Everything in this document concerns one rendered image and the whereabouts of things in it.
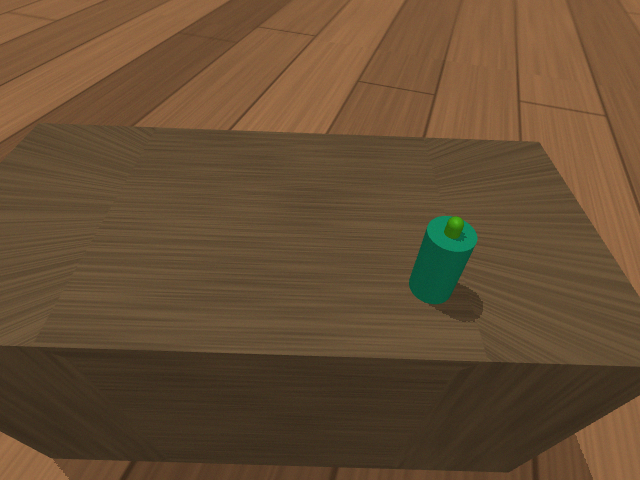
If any bottle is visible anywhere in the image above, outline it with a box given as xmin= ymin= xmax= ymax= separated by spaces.
xmin=409 ymin=216 xmax=477 ymax=304

